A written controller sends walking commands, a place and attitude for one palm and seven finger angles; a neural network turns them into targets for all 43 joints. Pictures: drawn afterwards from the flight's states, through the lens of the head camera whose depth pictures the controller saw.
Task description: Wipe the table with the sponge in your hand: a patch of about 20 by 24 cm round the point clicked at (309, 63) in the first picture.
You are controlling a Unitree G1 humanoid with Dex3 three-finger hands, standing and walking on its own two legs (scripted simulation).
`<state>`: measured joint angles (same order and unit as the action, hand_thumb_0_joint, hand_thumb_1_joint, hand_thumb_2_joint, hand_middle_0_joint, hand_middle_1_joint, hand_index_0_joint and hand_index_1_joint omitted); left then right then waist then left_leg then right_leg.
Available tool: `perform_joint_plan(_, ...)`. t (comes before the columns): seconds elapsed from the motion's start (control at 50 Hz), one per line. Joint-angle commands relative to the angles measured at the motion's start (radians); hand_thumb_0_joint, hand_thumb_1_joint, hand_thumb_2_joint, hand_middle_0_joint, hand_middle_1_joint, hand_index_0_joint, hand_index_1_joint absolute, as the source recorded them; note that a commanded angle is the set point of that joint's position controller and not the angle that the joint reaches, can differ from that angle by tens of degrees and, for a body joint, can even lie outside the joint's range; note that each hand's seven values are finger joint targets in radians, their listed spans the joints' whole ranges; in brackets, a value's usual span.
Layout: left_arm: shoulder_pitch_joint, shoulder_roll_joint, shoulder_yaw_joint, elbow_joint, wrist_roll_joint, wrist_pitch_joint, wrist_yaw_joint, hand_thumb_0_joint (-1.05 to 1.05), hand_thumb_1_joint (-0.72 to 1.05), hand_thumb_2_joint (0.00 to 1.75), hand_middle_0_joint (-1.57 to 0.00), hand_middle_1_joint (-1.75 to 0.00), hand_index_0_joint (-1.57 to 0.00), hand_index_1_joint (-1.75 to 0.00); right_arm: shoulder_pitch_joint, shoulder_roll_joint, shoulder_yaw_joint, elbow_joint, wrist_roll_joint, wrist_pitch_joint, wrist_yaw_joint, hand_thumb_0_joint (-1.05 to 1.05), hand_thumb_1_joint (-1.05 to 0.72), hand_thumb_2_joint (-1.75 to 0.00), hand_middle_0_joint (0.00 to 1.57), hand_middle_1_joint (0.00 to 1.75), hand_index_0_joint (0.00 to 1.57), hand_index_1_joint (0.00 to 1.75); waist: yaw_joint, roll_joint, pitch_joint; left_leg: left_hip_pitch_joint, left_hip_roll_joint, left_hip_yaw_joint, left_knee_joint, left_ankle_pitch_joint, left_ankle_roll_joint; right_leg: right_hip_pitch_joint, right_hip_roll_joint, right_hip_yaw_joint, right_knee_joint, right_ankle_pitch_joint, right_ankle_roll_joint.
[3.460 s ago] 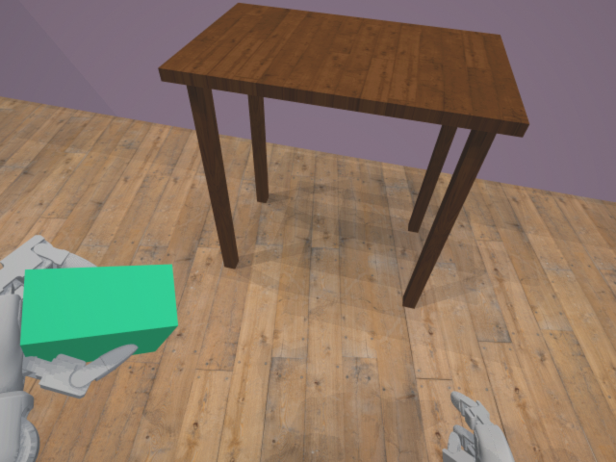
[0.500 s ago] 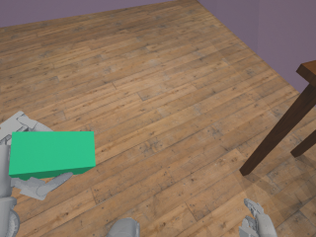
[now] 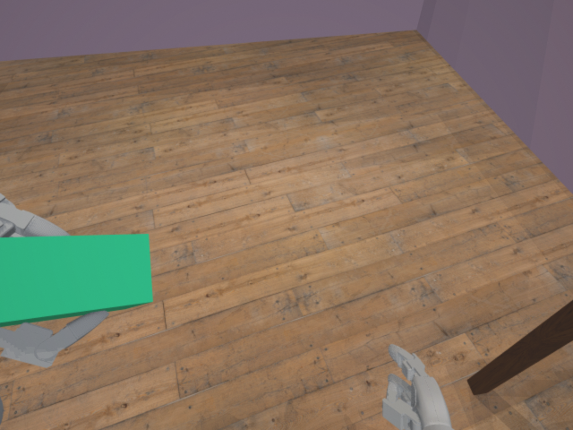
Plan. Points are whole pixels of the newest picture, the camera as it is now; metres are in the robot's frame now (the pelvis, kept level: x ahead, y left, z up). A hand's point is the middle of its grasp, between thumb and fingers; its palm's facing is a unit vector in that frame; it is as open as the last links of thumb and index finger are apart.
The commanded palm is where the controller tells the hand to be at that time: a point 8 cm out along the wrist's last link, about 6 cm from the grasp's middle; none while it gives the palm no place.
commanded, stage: turn to face it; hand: left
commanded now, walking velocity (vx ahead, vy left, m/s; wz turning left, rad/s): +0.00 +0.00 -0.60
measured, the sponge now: (92, 279) +0.20 +0.22 +0.19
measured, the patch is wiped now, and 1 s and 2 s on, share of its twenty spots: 0.00 0.00 0.00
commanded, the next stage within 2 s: none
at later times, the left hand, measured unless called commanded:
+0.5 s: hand (174, 250) +0.24 +0.15 +0.19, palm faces +0.15 -0.85 -0.51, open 10.1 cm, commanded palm +0.20 +0.20 +0.19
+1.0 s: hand (339, 316) +0.21 -0.02 +0.16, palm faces -0.26 -0.79 -0.55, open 10.1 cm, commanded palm +0.18 +0.07 +0.19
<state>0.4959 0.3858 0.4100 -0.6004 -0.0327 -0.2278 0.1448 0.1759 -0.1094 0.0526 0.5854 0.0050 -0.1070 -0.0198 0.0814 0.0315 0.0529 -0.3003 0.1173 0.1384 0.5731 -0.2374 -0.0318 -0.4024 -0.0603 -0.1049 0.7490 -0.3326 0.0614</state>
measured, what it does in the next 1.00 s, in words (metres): walks backwards, turning right: right foot, then left foot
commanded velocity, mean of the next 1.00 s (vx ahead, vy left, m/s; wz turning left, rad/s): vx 0.00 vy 0.00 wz -0.60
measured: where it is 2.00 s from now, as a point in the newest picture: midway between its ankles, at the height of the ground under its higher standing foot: outside the picture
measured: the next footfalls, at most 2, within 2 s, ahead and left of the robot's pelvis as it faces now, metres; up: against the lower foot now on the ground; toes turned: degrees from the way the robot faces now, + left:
right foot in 0.04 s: +0.09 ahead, -0.11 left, +0.00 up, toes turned -8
left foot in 0.50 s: +0.01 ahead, +0.10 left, +0.00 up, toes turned -12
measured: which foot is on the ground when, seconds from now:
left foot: down 0.00-0.04, up 0.06-0.48, down 0.50-0.84, up 0.86-1.00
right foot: up 0.00-0.02, down 0.04-0.52, up 0.54-0.82, down 0.84-1.00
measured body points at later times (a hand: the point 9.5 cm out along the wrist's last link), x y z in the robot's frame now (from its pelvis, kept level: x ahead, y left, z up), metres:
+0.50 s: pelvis -0.03 -0.02 +0.00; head +0.01 -0.03 +0.45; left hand +0.23 +0.20 +0.22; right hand +0.05 -0.33 -0.08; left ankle -0.03 +0.11 -0.73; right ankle +0.05 -0.11 -0.73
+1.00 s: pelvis -0.11 -0.06 +0.00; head -0.06 -0.12 +0.44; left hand +0.21 +0.03 +0.19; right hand -0.11 -0.35 -0.11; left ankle -0.06 +0.08 -0.64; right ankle -0.14 -0.15 -0.73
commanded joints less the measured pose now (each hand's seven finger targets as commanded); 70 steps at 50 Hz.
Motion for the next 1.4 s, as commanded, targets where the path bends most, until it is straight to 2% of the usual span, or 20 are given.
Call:
perform_joint_plan(0.0, -0.245, 0.097, 0.015, 0.052, 0.015, -0.009, 0.005, 0.0, 0.1, 1.3, -1.2, -1.6, -1.2, -1.6, -0.025, -0.184, -0.092, -0.11, 0.007, -0.049, -0.033, 0.0, -0.9, -0.9, 0.2, 0.3, 0.2, 0.3, -0.069, -0.028, -0.086, -0.02, 0.143, 0.007, 0.069, -0.087, 0.039, 0.137, -0.006, 0.048, -0.275, 0.17, -0.017)
perform_joint_plan(0.04, -0.326, 0.148, -0.001, 0.058, 0.022, 0.01, 0.007, 0.0, 0.1, 1.3, -1.2, -1.6, -1.2, -1.6, -0.072, -0.159, -0.075, -0.135, -0.002, -0.051, -0.038, 0.0, -0.9, -0.9, 0.2, 0.3, 0.2, 0.3, -0.07, -0.371, -0.071, -0.22, -0.067, -0.035, 0.445, -0.404, -0.026, 0.15, -0.283, 0.544, -0.423, 0.613, -0.176)
perform_joint_plan(0.06, -0.342, 0.142, 0.001, 0.078, 0.014, 0.016, 0.009, 0.0, 0.1, 1.3, -1.2, -1.6, -1.2, -1.6, -0.065, -0.166, -0.079, -0.117, -0.004, -0.051, -0.036, 0.0, -0.9, -0.9, 0.2, 0.3, 0.2, 0.3, -0.065, -0.362, -0.1, -0.219, -0.055, -0.113, 0.597, -0.364, -0.033, 0.152, -0.314, 0.563, -0.445, 0.608, -0.193)
perform_joint_plan(0.18, -0.166, 0.204, 0.091, -0.195, -0.007, -0.053, 0.019, 0.0, 0.1, 1.3, -1.2, -1.6, -1.2, -1.6, -0.116, -0.172, -0.074, -0.143, -0.008, 0.011, -0.017, 0.0, -0.9, -0.9, 0.2, 0.3, 0.2, 0.3, -0.055, -0.08, -0.213, -0.23, -0.066, -0.13, 0.582, -0.182, -0.048, 0.28, -0.181, 0.373, -0.371, 0.503, -0.202)
perform_joint_plan(0.32, 0.105, 0.196, 0.183, -0.135, -0.031, -0.066, 0.025, 0.0, 0.1, 1.3, -1.2, -1.6, -1.2, -1.6, -0.095, -0.189, -0.102, -0.184, 0.002, 0.047, 0.01, 0.0, -0.9, -0.9, 0.2, 0.3, 0.2, 0.3, -0.036, -0.104, -0.282, -0.153, -0.076, -0.112, 0.19, -0.248, -0.041, 0.345, -0.173, 0.489, -0.384, 0.418, -0.236)
perform_joint_plan(0.44, 0.031, 0.16, 0.121, -0.103, -0.024, -0.034, 0.008, 0.0, 0.1, 1.3, -1.2, -1.6, -1.2, -1.6, -0.043, -0.221, -0.107, -0.198, 0.021, 0.091, 0.005, 0.0, -0.9, -0.9, 0.2, 0.3, 0.2, 0.3, -0.071, -0.126, -0.278, 0.091, -0.061, -0.094, -0.112, -0.134, -0.009, 0.19, -0.091, 0.474, -0.376, 0.28, -0.148)
perform_joint_plan(0.46, 0.011, 0.166, 0.115, -0.116, -0.022, -0.034, 0.007, 0.0, 0.1, 1.3, -1.2, -1.6, -1.2, -1.6, -0.038, -0.23, -0.11, -0.201, 0.019, 0.094, 0.0, 0.0, -0.9, -0.9, 0.2, 0.3, 0.2, 0.3, -0.071, -0.087, -0.257, 0.172, -0.022, -0.109, -0.172, -0.117, 0.014, 0.097, -0.046, 0.454, -0.34, 0.192, -0.12)
perform_joint_plan(0.52, -0.103, 0.199, 0.109, -0.239, 0.01, -0.049, 0.001, 0.0, 0.1, 1.3, -1.2, -1.6, -1.2, -1.6, -0.07, -0.225, -0.111, -0.216, 0.011, 0.074, -0.016, 0.0, -0.9, -0.9, 0.2, 0.3, 0.2, 0.3, -0.04, 0.249, -0.165, 0.166, 0.357, -0.363, -0.295, 0.068, 0.188, -0.176, 0.105, 0.178, 0.241, -0.157, -0.027)
perform_joint_plan(0.62, -0.243, 0.128, -0.004, -0.242, 0.03, -0.023, 0.001, 0.0, 0.1, 1.3, -1.2, -1.6, -1.2, -1.6, -0.04, -0.223, -0.108, -0.172, 0.011, 0.038, 0.0, 0.0, -0.9, -0.9, 0.2, 0.3, 0.2, 0.3, -0.055, 0.225, -0.012, 0.066, 0.256, -0.028, -0.236, 0.237, 0.114, -0.143, 0.031, 0.054, 0.286, -0.076, 0.007)
perform_joint_plan(0.78, -0.175, 0.145, 0.044, -0.064, 0.013, -0.016, -0.006, 0.0, 0.1, 1.3, -1.2, -1.6, -1.2, -1.6, 0.004, -0.225, -0.108, -0.165, 0.005, 0.009, 0.023, 0.0, -0.9, -0.9, 0.2, 0.3, 0.2, 0.3, -0.069, 0.187, -0.117, 0.132, 0.222, 0.04, 0.049, 0.391, 0.027, 0.198, 0.085, -0.065, -0.259, 0.103, -0.003)
perform_joint_plan(0.8, -0.16, 0.168, 0.065, -0.074, 0.013, -0.02, -0.007, 0.0, 0.1, 1.3, -1.2, -1.6, -1.2, -1.6, 0.01, -0.214, -0.108, -0.166, 0.013, 0.014, 0.029, 0.0, -0.9, -0.9, 0.2, 0.3, 0.2, 0.3, -0.069, 0.069, -0.161, 0.083, 0.177, 0.059, 0.205, 0.292, 0.003, 0.296, 0.021, 0.006, -0.34, 0.249, -0.036)
perform_joint_plan(0.84, -0.059, 0.251, 0.158, -0.083, 0.003, -0.029, 0.012, 0.0, 0.1, 1.3, -1.2, -1.6, -1.2, -1.6, -0.059, -0.178, -0.085, -0.204, 0.006, 0.025, 0.024, 0.0, -0.9, -0.9, 0.2, 0.3, 0.2, 0.3, -0.045, -0.3, -0.214, -0.328, -0.025, -0.015, 0.589, -0.446, -0.06, 0.487, -0.273, 0.473, -0.299, 1.041, -0.214)
perform_joint_plan(0.88, 0.007, 0.235, 0.16, -0.144, -0.024, -0.018, 0.005, 0.0, 0.1, 1.3, -1.2, -1.6, -1.2, -1.6, -0.071, -0.181, -0.102, -0.199, 0.02, 0.053, 0.026, 0.0, -0.9, -0.9, 0.2, 0.3, 0.2, 0.3, -0.059, -0.261, -0.242, -0.328, 0.015, -0.175, 0.716, -0.342, -0.061, 0.429, -0.274, 0.463, -0.303, 0.862, -0.221)
perform_joint_plan(0.96, 0.11, 0.229, 0.218, -0.229, -0.038, -0.051, 0.02, 0.0, 0.1, 1.3, -1.2, -1.6, -1.2, -1.6, -0.125, -0.153, -0.077, -0.184, 0.004, 0.103, 0.021, 0.0, -0.9, -0.9, 0.2, 0.3, 0.2, 0.3, -0.07, -0.088, -0.274, -0.321, -0.011, -0.136, 0.617, -0.218, -0.075, 0.435, -0.193, 0.354, -0.294, 0.778, -0.227)
perform_joint_plan(1.12, 0.073, 0.178, 0.148, -0.158, -0.032, -0.015, 0.028, 0.0, 0.1, 1.3, -1.2, -1.6, -1.2, -1.6, -0.089, -0.208, -0.113, -0.186, 0.011, 0.108, 0.001, 0.0, -0.9, -0.9, 0.2, 0.3, 0.2, 0.3, -0.056, -0.148, -0.238, -0.104, -0.057, -0.115, 0.225, -0.203, -0.047, 0.263, -0.166, 0.463, -0.346, 0.499, -0.243)
perform_joint_plan(1.2, 0.002, 0.164, 0.106, -0.148, -0.016, -0.002, 0.022, 0.0, 0.1, 1.3, -1.2, -1.6, -1.2, -1.6, -0.063, -0.218, -0.109, -0.194, 0.012, 0.116, -0.002, 0.0, -0.9, -0.9, 0.2, 0.3, 0.2, 0.3, -0.066, -0.138, -0.214, 0.086, -0.059, -0.102, -0.029, -0.122, -0.022, 0.121, -0.114, 0.485, -0.354, 0.295, -0.182)
perform_joint_plan(1.24, -0.057, 0.16, 0.079, -0.192, -0.011, -0.011, 0.016, 0.0, 0.1, 1.3, -1.2, -1.6, -1.2, -1.6, -0.058, -0.229, -0.11, -0.204, 0.007, 0.112, -0.011, 0.0, -0.9, -0.9, 0.2, 0.3, 0.2, 0.3, -0.075, -0.007, -0.182, 0.235, 0.051, -0.171, -0.215, -0.05, 0.028, -0.035, -0.02, 0.424, -0.227, 0.144, -0.118)
perform_joint_plan(1.28, -0.1, 0.177, 0.085, -0.214, 0.013, -0.031, 0.011, 0.0, 0.1, 1.3, -1.2, -1.6, -1.2, -1.6, -0.063, -0.234, -0.116, -0.231, 0.006, 0.1, -0.017, 0.0, -0.9, -0.9, 0.2, 0.3, 0.2, 0.3, -0.048, 0.267, -0.127, 0.221, 0.339, -0.358, -0.272, 0.269, 0.173, -0.198, 0.115, 0.186, 0.218, -0.212, -0.034)
perform_joint_plan(1.32, -0.151, 0.216, 0.107, -0.216, 0.023, -0.044, 0.011, 0.0, 0.1, 1.3, -1.2, -1.6, -1.2, -1.6, -0.075, -0.197, -0.1, -0.21, -0.009, 0.075, -0.011, 0.0, -0.9, -0.9, 0.2, 0.3, 0.2, 0.3, -0.048, 0.261, -0.092, 0.049, 0.36, -0.301, -0.278, 0.201, 0.199, -0.163, 0.053, 0.176, 0.482, -0.159, -0.016)
perform_joint_plan(1.38, -0.203, 0.101, -0.016, -0.196, 0.016, -0.029, -0.003, 0.0, 0.1, 1.3, -1.2, -1.6, -1.2, -1.6, -0.047, -0.223, -0.111, -0.193, 0.009, 0.057, 0.016, 0.0, -0.9, -0.9, 0.2, 0.3, 0.2, 0.3, -0.058, 0.253, -0.025, 0.053, 0.266, -0.066, -0.243, 0.234, 0.128, -0.136, 0.026, 0.085, 0.331, -0.107, 0.0)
